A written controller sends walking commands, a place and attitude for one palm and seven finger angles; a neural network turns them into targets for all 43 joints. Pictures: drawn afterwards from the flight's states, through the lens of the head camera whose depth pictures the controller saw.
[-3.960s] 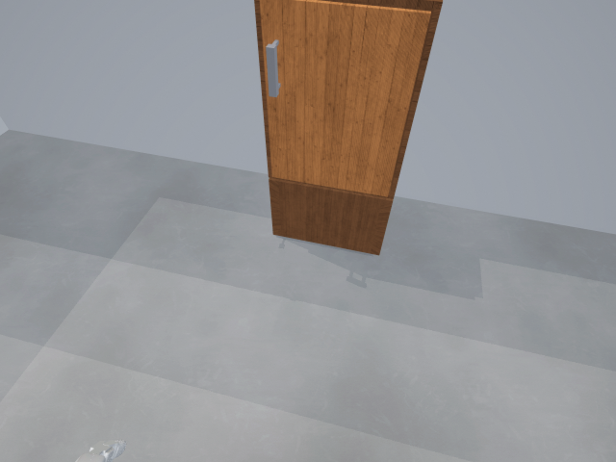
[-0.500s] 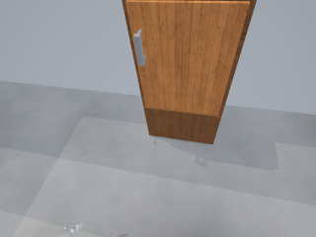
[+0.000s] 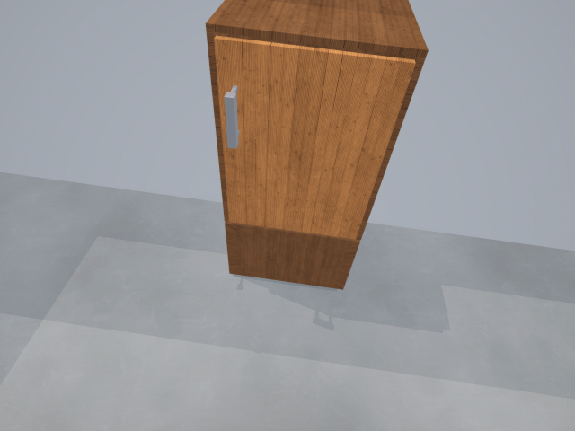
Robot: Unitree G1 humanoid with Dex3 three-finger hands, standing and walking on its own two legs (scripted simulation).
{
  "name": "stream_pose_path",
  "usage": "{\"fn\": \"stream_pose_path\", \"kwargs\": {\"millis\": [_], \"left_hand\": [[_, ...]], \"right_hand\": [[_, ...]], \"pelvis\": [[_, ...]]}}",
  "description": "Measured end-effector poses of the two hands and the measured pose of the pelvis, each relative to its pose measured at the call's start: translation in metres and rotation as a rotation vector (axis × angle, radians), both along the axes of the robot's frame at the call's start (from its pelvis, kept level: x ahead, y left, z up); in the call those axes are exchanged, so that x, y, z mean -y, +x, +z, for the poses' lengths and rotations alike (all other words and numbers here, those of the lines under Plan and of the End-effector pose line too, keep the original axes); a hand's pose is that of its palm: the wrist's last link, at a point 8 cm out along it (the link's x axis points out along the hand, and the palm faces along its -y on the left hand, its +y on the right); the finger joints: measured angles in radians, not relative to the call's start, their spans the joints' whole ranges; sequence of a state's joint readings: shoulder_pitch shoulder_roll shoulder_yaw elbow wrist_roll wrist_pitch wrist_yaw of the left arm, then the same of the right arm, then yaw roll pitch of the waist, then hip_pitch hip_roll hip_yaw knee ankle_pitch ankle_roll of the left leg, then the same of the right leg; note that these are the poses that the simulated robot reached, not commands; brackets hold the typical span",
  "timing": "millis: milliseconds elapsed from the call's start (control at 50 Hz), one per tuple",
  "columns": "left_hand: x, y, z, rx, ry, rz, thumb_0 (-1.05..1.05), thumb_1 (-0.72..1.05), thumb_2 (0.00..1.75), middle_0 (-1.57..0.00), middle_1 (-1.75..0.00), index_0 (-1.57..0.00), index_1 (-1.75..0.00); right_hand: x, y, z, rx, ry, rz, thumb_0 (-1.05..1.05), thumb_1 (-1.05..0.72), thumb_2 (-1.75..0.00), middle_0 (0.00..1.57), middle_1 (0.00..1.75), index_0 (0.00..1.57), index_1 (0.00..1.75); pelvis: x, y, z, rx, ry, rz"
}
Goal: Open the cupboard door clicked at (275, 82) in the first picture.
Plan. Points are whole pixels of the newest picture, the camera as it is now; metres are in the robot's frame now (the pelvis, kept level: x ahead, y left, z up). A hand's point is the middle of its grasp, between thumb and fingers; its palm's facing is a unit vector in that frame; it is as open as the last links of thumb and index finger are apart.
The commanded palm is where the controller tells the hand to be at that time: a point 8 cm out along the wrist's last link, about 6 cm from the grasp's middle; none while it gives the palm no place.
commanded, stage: take the last steps up to it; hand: left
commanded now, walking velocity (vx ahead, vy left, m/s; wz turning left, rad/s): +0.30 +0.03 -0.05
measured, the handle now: (233, 117) +0.79 +0.19 +0.01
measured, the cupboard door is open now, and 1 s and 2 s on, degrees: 0 0 0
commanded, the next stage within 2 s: come to a stop and stand still in 0.60 s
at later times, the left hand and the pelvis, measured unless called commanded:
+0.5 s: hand (217, 390) +0.22 +0.13 -0.17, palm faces -0.01 -0.98 -0.17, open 7.4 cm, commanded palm none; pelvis +0.13 -0.04 -0.01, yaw +0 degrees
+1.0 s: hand (187, 404) +0.20 +0.18 -0.18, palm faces +0.06 -0.99 -0.16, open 7.3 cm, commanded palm none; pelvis +0.22 +0.01 +0.00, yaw -1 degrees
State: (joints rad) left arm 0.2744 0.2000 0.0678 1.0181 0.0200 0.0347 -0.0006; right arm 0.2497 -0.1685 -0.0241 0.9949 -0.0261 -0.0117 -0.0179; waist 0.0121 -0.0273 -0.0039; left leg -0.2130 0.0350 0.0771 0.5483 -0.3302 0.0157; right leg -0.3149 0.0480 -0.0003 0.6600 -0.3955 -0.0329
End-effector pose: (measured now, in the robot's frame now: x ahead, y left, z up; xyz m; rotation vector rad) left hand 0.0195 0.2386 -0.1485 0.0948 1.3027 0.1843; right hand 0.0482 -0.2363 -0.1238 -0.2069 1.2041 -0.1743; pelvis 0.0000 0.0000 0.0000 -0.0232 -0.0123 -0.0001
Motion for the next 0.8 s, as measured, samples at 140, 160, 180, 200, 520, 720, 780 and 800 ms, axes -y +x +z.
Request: {"fn": "stream_pose_path", "kwargs": {"millis": [140, 160, 180, 200, 520, 720, 780, 800], "left_hand": [[-0.017, 0.008, 0.013, -0.056, 0.0, -0.029, 0.01, 0.91, 0.9, -0.2, -0.3, -0.2, -0.3], [-0.017, 0.012, 0.013, -0.059, 0.002, -0.032, 0.01, 0.91, 0.9, -0.2, -0.3, -0.2, -0.3], [-0.017, 0.017, 0.014, -0.063, 0.004, -0.035, 0.01, 0.91, 0.9, -0.2, -0.3, -0.2, -0.3], [-0.016, 0.022, 0.014, -0.067, 0.006, -0.04, 0.01, 0.91, 0.9, -0.2, -0.3, -0.2, -0.3], [0.063, 0.198, 0.013, 0.164, 0.01, -0.093, 0.0, 0.92, 0.9, -0.2, -0.3, -0.2, -0.3], [0.04, 0.193, 0.022, 0.05, 0.042, -0.033, -0.02, 0.94, 0.9, -0.2, -0.3, -0.2, -0.3], [0.035, 0.184, 0.011, -0.018, 0.011, -0.007, -0.01, 0.93, 0.9, -0.2, -0.3, -0.2, -0.3], [0.033, 0.181, 0.007, -0.04, 0.001, 0.003, -0.01, 0.93, 0.9, -0.2, -0.3, -0.2, -0.3]], "right_hand": [[-0.024, -0.045, 0.005, -0.133, 0.032, -0.074, 0.0, -0.91, -0.9, 0.2, 0.3, 0.2, 0.3], [-0.027, -0.051, 0.004, -0.158, 0.039, -0.085, 0.0, -0.91, -0.9, 0.2, 0.3, 0.2, 0.3], [-0.029, -0.057, 0.003, -0.182, 0.046, -0.098, 0.01, -0.91, -0.9, 0.2, 0.3, 0.2, 0.3], [-0.032, -0.062, 0.003, -0.204, 0.053, -0.111, 0.01, -0.91, -0.9, 0.2, 0.3, 0.2, 0.3], [0.0, -0.026, -0.026, -0.416, 0.145, -0.172, 0.01, -0.91, -0.9, 0.2, 0.3, 0.2, 0.3], [0.027, 0.166, -0.012, -0.066, 0.07, -0.046, 0.01, -0.92, -0.9, 0.19, 0.3, 0.2, 0.3], [0.02, 0.208, -0.006, -0.013, 0.047, -0.006, 0.01, -0.93, -0.9, 0.19, 0.3, 0.2, 0.3], [0.015, 0.221, -0.005, -0.001, 0.037, 0.009, 0.01, -0.93, -0.9, 0.19, 0.3, 0.2, 0.3]], "pelvis": [[-0.011, 0.023, 0.013, -0.002, 0.001, -0.016], [-0.011, 0.027, 0.013, -0.003, 0.004, -0.019], [-0.01, 0.031, 0.013, -0.004, 0.008, -0.023], [-0.01, 0.036, 0.013, -0.005, 0.011, -0.026], [0.039, 0.132, -0.006, 0.011, 0.024, 0.001], [0.031, 0.183, 0.009, -0.002, 0.007, 0.018], [0.021, 0.199, 0.006, -0.001, -0.004, 0.019], [0.016, 0.205, 0.004, 0.001, -0.009, 0.018]]}}
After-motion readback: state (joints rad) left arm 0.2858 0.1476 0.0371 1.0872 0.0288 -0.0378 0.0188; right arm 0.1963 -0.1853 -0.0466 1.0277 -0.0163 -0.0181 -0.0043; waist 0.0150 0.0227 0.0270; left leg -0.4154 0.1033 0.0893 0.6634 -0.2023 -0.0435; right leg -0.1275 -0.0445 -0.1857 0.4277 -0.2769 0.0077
